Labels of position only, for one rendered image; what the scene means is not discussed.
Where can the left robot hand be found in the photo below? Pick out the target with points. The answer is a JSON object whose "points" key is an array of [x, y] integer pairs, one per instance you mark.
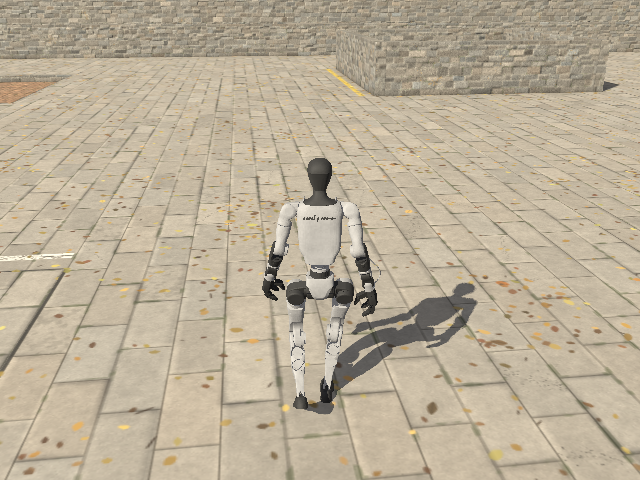
{"points": [[267, 285]]}

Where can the robot left forearm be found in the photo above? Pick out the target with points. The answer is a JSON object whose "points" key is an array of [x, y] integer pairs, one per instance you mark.
{"points": [[272, 265]]}

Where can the robot right forearm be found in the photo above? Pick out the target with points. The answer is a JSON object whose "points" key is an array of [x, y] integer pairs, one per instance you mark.
{"points": [[365, 273]]}

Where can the right robot upper arm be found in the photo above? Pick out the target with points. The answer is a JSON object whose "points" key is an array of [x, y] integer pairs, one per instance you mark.
{"points": [[351, 211]]}

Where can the left robot upper arm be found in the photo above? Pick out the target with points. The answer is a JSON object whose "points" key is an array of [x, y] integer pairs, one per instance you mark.
{"points": [[288, 211]]}

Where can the right robot hand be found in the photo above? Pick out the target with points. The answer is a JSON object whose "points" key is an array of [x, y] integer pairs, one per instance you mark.
{"points": [[371, 301]]}

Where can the humanoid robot torso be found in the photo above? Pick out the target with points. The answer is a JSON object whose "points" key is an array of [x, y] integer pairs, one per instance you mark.
{"points": [[319, 235]]}

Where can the robot head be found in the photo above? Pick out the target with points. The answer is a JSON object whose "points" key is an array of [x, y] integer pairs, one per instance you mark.
{"points": [[319, 173]]}

